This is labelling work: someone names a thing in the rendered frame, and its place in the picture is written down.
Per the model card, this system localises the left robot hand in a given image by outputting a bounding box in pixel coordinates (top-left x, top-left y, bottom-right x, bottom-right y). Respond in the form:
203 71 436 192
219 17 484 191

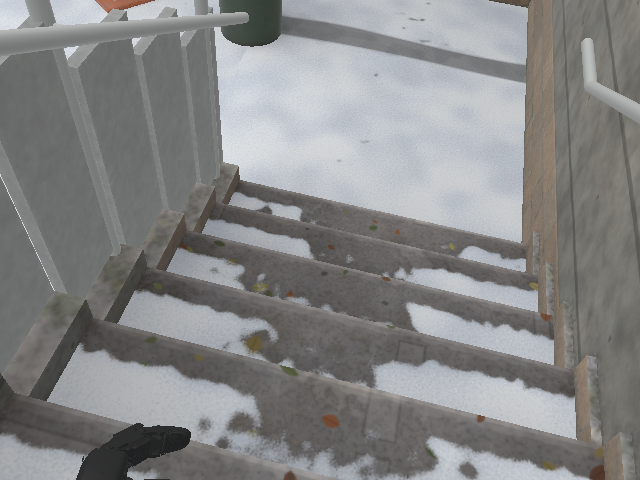
76 423 191 480

